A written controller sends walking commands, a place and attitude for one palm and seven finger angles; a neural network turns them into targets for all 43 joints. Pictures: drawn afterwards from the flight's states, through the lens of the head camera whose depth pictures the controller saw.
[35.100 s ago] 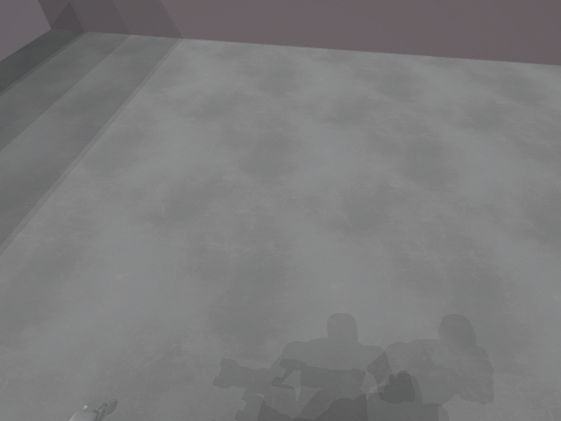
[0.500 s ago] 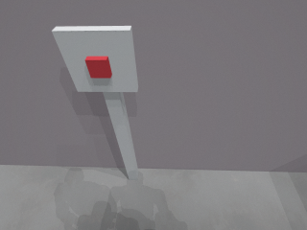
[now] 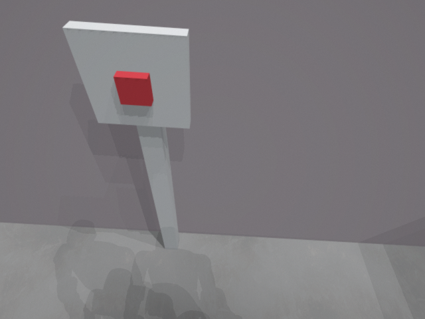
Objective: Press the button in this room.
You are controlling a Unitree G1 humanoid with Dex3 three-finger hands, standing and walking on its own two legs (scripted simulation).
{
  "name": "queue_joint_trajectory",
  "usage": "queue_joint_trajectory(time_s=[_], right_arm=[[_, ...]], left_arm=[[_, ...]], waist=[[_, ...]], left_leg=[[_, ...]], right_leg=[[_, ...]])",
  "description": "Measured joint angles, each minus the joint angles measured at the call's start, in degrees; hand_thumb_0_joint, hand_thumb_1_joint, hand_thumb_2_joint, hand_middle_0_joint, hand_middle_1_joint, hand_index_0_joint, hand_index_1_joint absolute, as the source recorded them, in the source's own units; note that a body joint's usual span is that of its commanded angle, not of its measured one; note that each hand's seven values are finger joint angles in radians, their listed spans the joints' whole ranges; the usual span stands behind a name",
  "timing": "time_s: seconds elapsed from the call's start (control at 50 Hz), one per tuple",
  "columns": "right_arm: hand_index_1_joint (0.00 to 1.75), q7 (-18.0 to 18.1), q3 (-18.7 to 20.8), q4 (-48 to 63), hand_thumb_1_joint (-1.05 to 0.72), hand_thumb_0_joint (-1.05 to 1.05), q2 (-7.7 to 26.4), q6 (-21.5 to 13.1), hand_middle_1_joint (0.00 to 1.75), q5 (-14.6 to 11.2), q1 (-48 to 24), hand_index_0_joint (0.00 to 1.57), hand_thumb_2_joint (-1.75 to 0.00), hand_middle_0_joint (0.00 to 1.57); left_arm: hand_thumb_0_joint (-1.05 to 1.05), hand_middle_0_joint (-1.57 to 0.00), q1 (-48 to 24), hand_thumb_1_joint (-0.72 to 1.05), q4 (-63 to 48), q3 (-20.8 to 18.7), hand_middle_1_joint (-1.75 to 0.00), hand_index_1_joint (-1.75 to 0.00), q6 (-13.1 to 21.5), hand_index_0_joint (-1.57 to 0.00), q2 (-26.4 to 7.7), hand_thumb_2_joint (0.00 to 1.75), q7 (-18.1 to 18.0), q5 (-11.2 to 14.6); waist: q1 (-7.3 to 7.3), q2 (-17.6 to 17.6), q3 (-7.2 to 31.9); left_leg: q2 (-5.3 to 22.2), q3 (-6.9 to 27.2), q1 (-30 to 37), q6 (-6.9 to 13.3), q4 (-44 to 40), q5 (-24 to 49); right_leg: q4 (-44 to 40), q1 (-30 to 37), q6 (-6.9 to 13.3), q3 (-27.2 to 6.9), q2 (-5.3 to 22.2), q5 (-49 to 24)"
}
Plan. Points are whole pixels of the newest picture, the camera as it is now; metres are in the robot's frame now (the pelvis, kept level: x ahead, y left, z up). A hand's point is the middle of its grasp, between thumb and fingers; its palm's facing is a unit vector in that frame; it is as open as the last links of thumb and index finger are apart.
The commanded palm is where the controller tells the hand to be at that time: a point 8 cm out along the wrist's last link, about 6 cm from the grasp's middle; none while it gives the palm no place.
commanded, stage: come to a stop and stand still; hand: left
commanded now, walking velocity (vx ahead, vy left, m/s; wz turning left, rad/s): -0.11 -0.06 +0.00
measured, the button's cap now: (135, 88) +0.50 +0.20 +0.17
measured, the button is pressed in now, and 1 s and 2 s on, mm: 0 0 0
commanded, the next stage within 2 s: look again from close up in 2.00 s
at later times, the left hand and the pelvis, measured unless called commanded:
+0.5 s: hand out of the picture +0.09 +0.18 -0.18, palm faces +0.06 -0.98 -0.19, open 7.3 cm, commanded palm none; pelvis +0.03 -0.01 +0.00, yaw +1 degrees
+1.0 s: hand out of the picture +0.05 +0.22 -0.15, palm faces -0.02 -0.96 -0.28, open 7.3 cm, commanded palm none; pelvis +0.06 +0.02 +0.01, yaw -1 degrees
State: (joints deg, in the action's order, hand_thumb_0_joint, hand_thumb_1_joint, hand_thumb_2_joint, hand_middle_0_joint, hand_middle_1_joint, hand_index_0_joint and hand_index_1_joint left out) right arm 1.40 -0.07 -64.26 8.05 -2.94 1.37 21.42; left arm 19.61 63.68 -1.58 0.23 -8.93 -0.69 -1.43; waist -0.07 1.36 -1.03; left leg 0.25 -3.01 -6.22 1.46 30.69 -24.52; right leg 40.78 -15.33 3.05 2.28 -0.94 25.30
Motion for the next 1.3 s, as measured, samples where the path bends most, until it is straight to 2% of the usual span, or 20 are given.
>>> queue_joint_trajectory(time_s=[0.04, 0.08, 0.14, 0.18, 0.2, 0.28, 0.34, 0.4, 0.46, 0.48, 0.5, 0.56, 0.66, 0.82, 0.96, 1.12, 1.3], right_arm=[[0.30, 0.6, -0.1, 0.2, -0.90, 0.00, -0.4, -0.6, 0.30, 0.2, 1.1, 0.19, -0.90, 0.20], [0.30, 0.9, -0.4, 0.1, -0.90, 0.00, -1.0, -0.5, 0.30, 0.3, 1.9, 0.19, -0.90, 0.20], [0.30, 1.2, -0.8, -0.7, -0.90, 0.00, -1.8, 0.2, 0.30, 0.1, 2.6, 0.20, -0.90, 0.20], [0.30, 1.3, -0.8, -1.1, -0.90, 0.00, -2.3, 0.8, 0.30, -0.4, 2.8, 0.20, -0.90, 0.20], [0.30, 1.2, -0.7, -1.3, -0.90, 0.00, -2.4, 1.0, 0.30, -0.8, 2.9, 0.20, -0.90, 0.20], [0.30, 1.3, 0.9, -1.1, -0.90, 0.00, -1.6, 2.7, 0.30, -1.9, -0.2, 0.20, -0.90, 0.20], [0.30, 1.2, 1.8, 0.5, -0.90, 0.00, -0.9, 3.4, 0.30, -1.9, -4.1, 0.20, -0.90, 0.20], [0.30, 0.7, 2.2, 2.7, -0.90, 0.00, -0.4, 3.5, 0.30, -1.6, -7.5, 0.19, -0.90, 0.20], [0.30, 0.6, 2.6, 4.1, -0.92, 0.01, 0.5, 3.4, 0.30, -1.1, -9.4, 0.19, -0.90, 0.20], [0.30, 0.4, 2.6, 4.5, -0.92, 0.01, 0.9, 3.1, 0.30, -1.1, -9.6, 0.19, -0.90, 0.20], [0.30, 0.4, 2.6, 4.7, -0.92, 0.00, 0.9, 2.8, 0.30, -1.0, -9.8, 0.19, -0.90, 0.20], [0.30, -0.2, 2.3, 6.3, -0.92, 0.00, 1.0, 3.6, 0.30, -0.8, -9.2, 0.19, -0.90, 0.20], [0.30, -0.8, 2.1, 10.5, -0.91, 0.00, 2.3, 3.6, 0.30, -0.3, -7.4, 0.19, -0.90, 0.19], [0.30, -0.4, 1.2, 10.3, -0.94, 0.00, 3.7, 2.7, 0.30, -0.4, -5.9, 0.20, -0.90, 0.20], [0.30, -0.5, 0.1, 7.1, -0.93, 0.00, 4.0, 2.1, 0.30, -0.5, -5.3, 0.20, -0.90, 0.20], [0.30, -0.1, -0.6, 3.4, -0.91, 0.00, 2.8, 1.7, 0.30, -0.6, -4.9, 0.20, -0.90, 0.20], [0.30, 0.1, -0.7, 0.9, -0.90, 0.00, 1.6, 1.5, 0.30, -0.6, -5.0, 0.20, -0.90, 0.20]], left_arm=[[0.01, -0.20, -0.8, 0.91, 0.4, 0.0, -0.29, -0.30, -0.3, -0.20, 0.1, 0.90, 0.0, 0.0], [0.01, -0.20, -2.6, 0.91, 0.1, -0.2, -0.29, -0.30, -0.3, -0.20, 0.1, 0.90, 0.0, 0.2], [0.01, -0.20, -5.8, 0.92, -1.5, -0.5, -0.29, -0.30, -0.1, -0.20, 0.0, 0.90, -0.3, 0.4], [0.01, -0.20, -7.4, 0.93, -2.8, -0.6, -0.29, -0.30, 0.7, -0.20, -0.5, 0.90, -0.3, 0.6], [0.01, -0.20, -7.9, 0.93, -3.3, -0.6, -0.29, -0.30, 1.3, -0.20, -0.9, 0.90, -0.4, 0.6], [0.01, -0.20, -9.5, 0.92, -4.1, -0.3, -0.29, -0.30, 2.5, -0.20, -1.0, 0.90, -1.2, 0.3], [0.01, -0.20, -10.3, 0.92, -4.6, -0.1, -0.29, -0.30, 1.6, -0.20, -0.9, 0.90, -1.9, -0.1], [0.00, -0.20, -10.5, 0.92, -5.0, -0.2, -0.29, -0.30, 0.5, -0.20, -0.6, 0.90, -1.8, -0.2], [0.00, -0.20, -10.1, 0.93, -5.4, -0.4, -0.29, -0.30, -0.2, -0.20, -0.8, 0.90, -1.6, -0.2], [0.00, -0.21, -9.7, 0.93, -5.5, -0.5, -0.30, -0.30, -0.4, -0.20, -0.9, 0.90, -1.5, 0.0], [0.00, -0.21, -9.4, 0.93, -5.5, -0.6, -0.30, -0.30, -0.8, -0.20, -1.1, 0.90, -1.3, 0.1], [0.00, -0.21, -7.6, 0.92, -5.3, 0.0, -0.30, -0.30, -1.3, -0.20, -1.4, 0.90, -1.8, 0.6], [0.01, -0.21, -3.6, 0.92, -5.1, 1.6, -0.30, -0.30, -2.0, -0.20, -1.0, 0.90, -1.0, -0.2], [0.01, -0.20, -1.5, 0.91, -3.6, 1.9, -0.29, -0.30, -1.0, -0.20, -1.6, 0.90, -0.7, -0.2], [0.01, -0.20, -2.1, 0.91, -1.6, 2.4, -0.29, -0.30, -0.4, -0.20, -1.2, 0.90, -0.7, 0.2], [0.01, -0.20, -5.1, 0.91, -0.4, 3.0, -0.29, -0.30, 0.3, -0.20, 0.7, 0.90, -0.8, 0.6], [0.01, -0.21, -7.1, 0.94, 0.2, 2.5, -0.30, -0.30, 0.9, -0.20, 0.0, 0.90, -1.2, 0.6]], waist=[[-0.85, -0.5, -0.7], [-1.48, -1.2, -1.8], [-1.53, -2.0, -3.6], [-1.13, -2.1, -4.5], [-0.93, -2.0, -4.7], [-1.15, -2.6, -4.9], [-1.12, -1.6, -4.9], [-0.87, -0.7, -4.5], [-0.30, -0.3, -3.9], [-0.18, -0.4, -3.6], [-0.02, 0.0, -3.5], [1.00, 0.8, -2.0], [0.32, -2.1, 0.7], [1.14, -4.8, 0.5], [0.76, -5.1, -0.7], [0.02, -4.3, -1.3], [-0.53, -3.7, -1.2]], left_leg=[[0.0, 0.0, 1.3, 0.3, -1.5, 0.2], [0.0, 0.4, 2.6, 0.2, -3.3, 0.8], [0.1, 0.7, 4.1, -0.4, -4.9, 1.0], [0.1, 0.7, 4.2, -0.9, -3.5, 0.1], [0.0, 0.7, 3.6, -1.2, -1.3, -0.7], [-0.3, 2.4, -4.5, -1.5, 16.2, -7.6], [0.0, 2.2, -9.5, -1.9, 20.6, -8.3], [0.7, 1.4, -11.8, -2.6, 16.7, -4.1], [1.1, 0.4, -10.9, -3.1, 8.9, 2.0], [1.2, 0.1, -9.8, -3.0, 5.1, 4.6], [1.1, -0.1, -9.1, -2.1, 3.5, 7.7], [0.9, -1.5, -9.4, -0.2, 5.4, 6.4], [-0.3, -2.6, -9.8, 1.5, 5.5, 5.2], [-2.6, -4.2, -6.5, 2.7, -1.6, 8.1], [-2.8, -4.3, -4.3, 2.2, -5.2, 9.0], [-2.0, -3.8, -2.0, 0.9, -6.3, 8.3], [-0.3, -3.1, -0.9, -0.9, -6.5, 7.5]], right_leg=[[7.8, -3.4, 0.2, 0.9, 0.3, 3.8], [10.5, -5.9, 0.0, 1.9, 1.1, 4.3], [5.1, -7.1, -0.4, 2.9, 2.0, -1.1], [-3.4, -5.3, -0.6, 3.3, 2.3, -10.0], [-5.8, -4.2, -0.4, 3.2, 2.5, -13.8], [-5.2, -3.0, 0.1, 4.1, 2.5, -8.7], [-7.4, -1.9, -0.2, 4.1, 2.9, -9.7], [-8.7, -1.8, -0.5, 4.0, 2.9, -10.9], [-8.0, -2.0, -1.0, 4.0, 2.6, -10.9], [-7.2, -2.3, -1.2, 4.0, 2.3, -10.6], [-6.2, -2.5, -1.5, 3.8, 2.4, -10.1], [-5.6, -2.6, -2.1, 2.5, 2.7, -10.1], [-5.0, -3.5, -2.2, 0.7, 3.2, -8.3], [-8.8, -2.2, -3.4, -2.2, 4.3, -11.0], [-10.9, -0.7, -4.6, -2.4, 4.3, -11.3], [-11.0, 1.1, -3.6, -1.9, 3.4, -9.9], [-11.4, 2.4, -2.0, -1.0, 1.8, -8.8]])
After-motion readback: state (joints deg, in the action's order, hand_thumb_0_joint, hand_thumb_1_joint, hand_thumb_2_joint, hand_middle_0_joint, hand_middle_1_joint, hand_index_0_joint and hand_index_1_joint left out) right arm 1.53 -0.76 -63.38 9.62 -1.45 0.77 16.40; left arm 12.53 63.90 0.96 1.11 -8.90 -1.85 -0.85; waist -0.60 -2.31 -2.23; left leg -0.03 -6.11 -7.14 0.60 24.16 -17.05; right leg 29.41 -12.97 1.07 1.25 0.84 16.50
